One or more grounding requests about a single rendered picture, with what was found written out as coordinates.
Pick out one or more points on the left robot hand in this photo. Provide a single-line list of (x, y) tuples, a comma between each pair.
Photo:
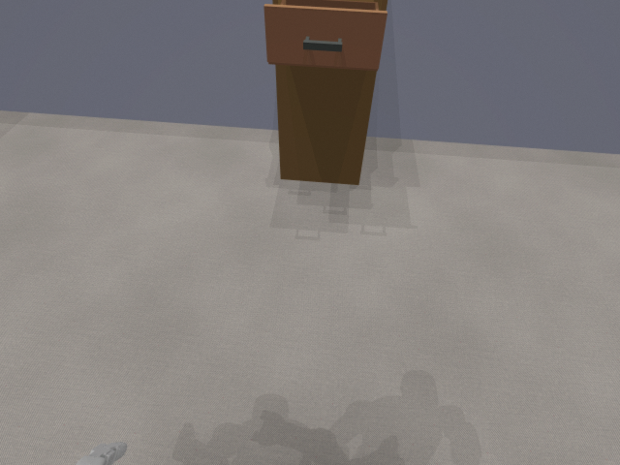
[(104, 454)]

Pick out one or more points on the cabinet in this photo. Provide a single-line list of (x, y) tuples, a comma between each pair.
[(323, 116)]

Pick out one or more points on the drawer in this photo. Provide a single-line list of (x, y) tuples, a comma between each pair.
[(360, 25)]

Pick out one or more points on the handle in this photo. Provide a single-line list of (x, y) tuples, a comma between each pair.
[(322, 45)]

